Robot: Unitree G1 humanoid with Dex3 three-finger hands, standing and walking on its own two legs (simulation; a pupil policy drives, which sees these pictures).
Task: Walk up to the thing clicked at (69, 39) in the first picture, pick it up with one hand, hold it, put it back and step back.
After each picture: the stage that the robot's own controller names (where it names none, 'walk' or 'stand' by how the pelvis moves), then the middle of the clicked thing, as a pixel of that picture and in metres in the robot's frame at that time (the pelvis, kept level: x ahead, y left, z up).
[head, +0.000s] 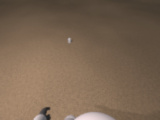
stand; (69, 40) +1.81 +0.60 -0.72
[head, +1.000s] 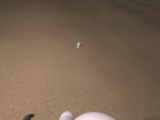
walk; (78, 45) +1.72 +0.27 -0.69
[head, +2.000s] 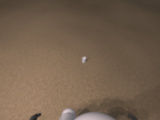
walk; (84, 59) +1.12 +0.10 -0.70
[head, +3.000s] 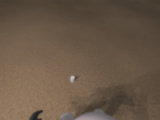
walk; (72, 79) +0.71 +0.23 -0.71
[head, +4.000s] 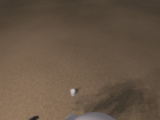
walk; (73, 92) +0.51 +0.23 -0.71
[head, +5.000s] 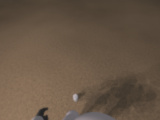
stand; (75, 97) +0.38 +0.18 -0.70
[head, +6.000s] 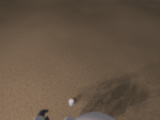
stand; (71, 102) +0.34 +0.20 -0.72
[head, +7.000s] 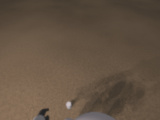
stand; (68, 105) +0.32 +0.22 -0.72
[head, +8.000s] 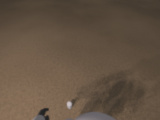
stand; (69, 105) +0.32 +0.22 -0.73
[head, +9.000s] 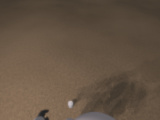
stand; (70, 104) +0.33 +0.20 -0.73
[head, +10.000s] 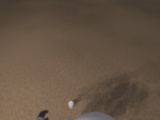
stand; (71, 104) +0.33 +0.20 -0.73
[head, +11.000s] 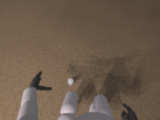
go down; (70, 82) +0.38 +0.18 -0.56
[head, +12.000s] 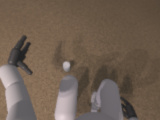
go down; (66, 66) +0.44 +0.20 -0.33
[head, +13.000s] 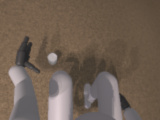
close in; (52, 59) +0.43 +0.22 -0.26
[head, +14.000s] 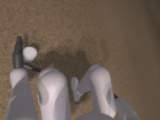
close; (29, 55) +0.43 +0.25 -0.23
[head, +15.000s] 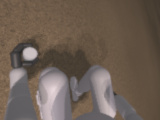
lift; (29, 55) +0.41 +0.25 -0.23
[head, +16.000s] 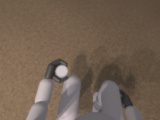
lift; (62, 73) +0.31 +0.21 -0.06
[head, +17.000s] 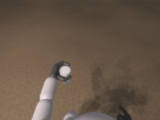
hold; (65, 75) +0.33 +0.17 +0.05
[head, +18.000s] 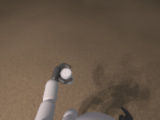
hold; (67, 76) +0.32 +0.16 +0.01
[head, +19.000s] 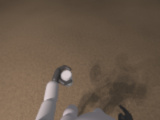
crouch; (67, 78) +0.32 +0.16 -0.03
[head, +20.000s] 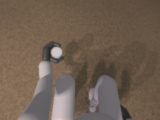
lower; (57, 55) +0.45 +0.20 -0.09
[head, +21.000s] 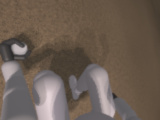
lower; (20, 51) +0.44 +0.26 -0.23
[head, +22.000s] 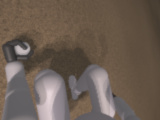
lower; (22, 51) +0.43 +0.26 -0.24
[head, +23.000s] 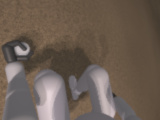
lower; (22, 51) +0.43 +0.26 -0.23
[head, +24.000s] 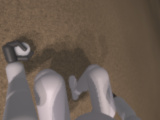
lower; (23, 51) +0.43 +0.26 -0.23
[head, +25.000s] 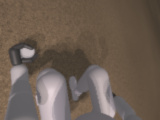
loosen; (27, 54) +0.42 +0.25 -0.23
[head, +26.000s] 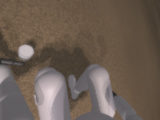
withdraw; (25, 53) +0.42 +0.24 -0.23
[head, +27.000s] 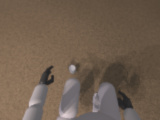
walk; (72, 69) +0.43 +0.17 -0.41
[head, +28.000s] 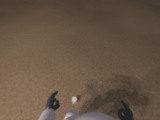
stand; (74, 100) +0.36 +0.15 -0.66
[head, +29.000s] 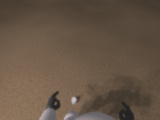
stand; (74, 100) +0.37 +0.16 -0.67
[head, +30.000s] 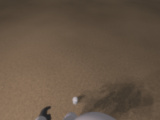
stand; (75, 100) +0.37 +0.15 -0.70
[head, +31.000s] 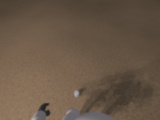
walk; (76, 93) +0.39 +0.15 -0.71
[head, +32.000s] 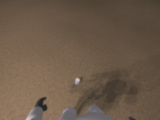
walk; (77, 81) +0.53 +0.10 -0.71
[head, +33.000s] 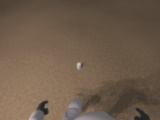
walk; (78, 66) +0.81 +0.23 -0.69
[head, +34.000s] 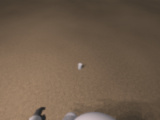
stand; (79, 66) +1.00 +0.19 -0.71
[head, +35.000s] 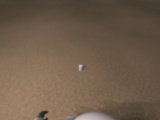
stand; (80, 67) +1.01 +0.18 -0.72
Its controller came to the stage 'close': yes
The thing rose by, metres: 0.72
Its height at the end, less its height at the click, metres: +0.00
